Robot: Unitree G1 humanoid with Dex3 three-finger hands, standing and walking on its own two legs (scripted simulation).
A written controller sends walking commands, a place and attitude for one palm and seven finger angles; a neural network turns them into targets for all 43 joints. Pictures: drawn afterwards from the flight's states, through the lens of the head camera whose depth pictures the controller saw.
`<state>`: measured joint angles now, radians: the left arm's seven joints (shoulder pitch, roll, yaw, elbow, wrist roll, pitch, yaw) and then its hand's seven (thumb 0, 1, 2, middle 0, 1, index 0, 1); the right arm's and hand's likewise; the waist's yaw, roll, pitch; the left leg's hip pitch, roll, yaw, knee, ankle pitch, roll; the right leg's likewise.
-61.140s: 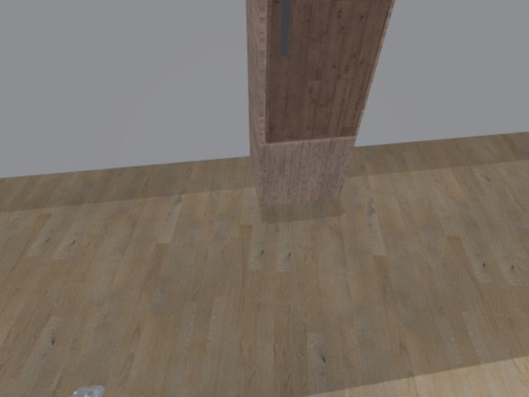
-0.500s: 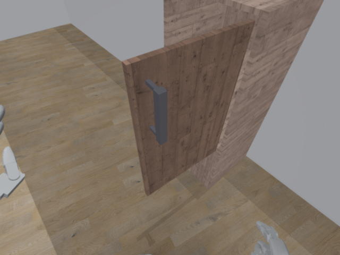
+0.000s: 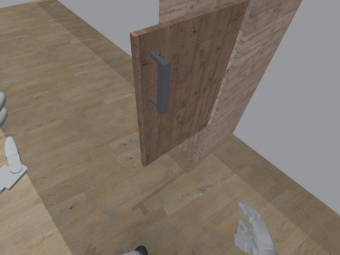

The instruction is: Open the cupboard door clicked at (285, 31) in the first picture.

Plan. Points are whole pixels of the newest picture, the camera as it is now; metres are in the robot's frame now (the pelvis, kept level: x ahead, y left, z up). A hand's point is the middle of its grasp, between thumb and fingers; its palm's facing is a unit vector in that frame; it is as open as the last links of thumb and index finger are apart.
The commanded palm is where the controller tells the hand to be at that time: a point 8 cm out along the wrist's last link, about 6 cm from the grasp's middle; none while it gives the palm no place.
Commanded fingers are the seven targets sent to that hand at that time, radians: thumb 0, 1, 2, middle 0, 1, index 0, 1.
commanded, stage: stop stepping back and stand still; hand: left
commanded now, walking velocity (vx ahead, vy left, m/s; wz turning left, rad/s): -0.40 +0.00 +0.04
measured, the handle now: (158, 85) +0.49 +0.08 +0.12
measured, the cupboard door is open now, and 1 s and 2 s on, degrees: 85 85 85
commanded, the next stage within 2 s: let the arm hang, fingers relaxed in 0.98 s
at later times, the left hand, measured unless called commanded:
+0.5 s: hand (2, 246) +0.11 +0.24 +0.16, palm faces +0.41 -0.81 -0.42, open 7.4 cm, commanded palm +0.05 +0.28 +0.18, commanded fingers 0.00 0.90 0.90 -0.20 -0.30 -0.20 -0.30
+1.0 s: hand out of the picture +0.07 +0.26 +0.16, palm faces +0.41 -0.78 -0.48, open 7.4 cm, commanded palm +0.01 +0.30 +0.18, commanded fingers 0.00 0.90 0.90 -0.20 -0.30 -0.20 -0.30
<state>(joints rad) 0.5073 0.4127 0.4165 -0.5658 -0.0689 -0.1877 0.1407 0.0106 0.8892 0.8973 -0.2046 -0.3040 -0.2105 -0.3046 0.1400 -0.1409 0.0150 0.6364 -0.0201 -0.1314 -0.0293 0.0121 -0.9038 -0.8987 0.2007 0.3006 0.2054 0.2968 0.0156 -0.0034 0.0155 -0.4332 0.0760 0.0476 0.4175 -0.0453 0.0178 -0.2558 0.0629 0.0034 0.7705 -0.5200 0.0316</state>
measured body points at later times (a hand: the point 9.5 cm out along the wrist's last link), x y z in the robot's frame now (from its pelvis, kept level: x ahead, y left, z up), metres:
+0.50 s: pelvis -0.09 -0.02 -0.01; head -0.10 +0.00 +0.44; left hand +0.08 +0.28 +0.18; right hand +0.05 -0.29 -0.08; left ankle -0.08 +0.08 -0.74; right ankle -0.14 -0.11 -0.74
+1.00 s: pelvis -0.13 +0.00 +0.00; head -0.12 +0.00 +0.45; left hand +0.04 +0.30 +0.19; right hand +0.03 -0.22 -0.09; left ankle -0.08 +0.08 -0.74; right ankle -0.15 -0.11 -0.74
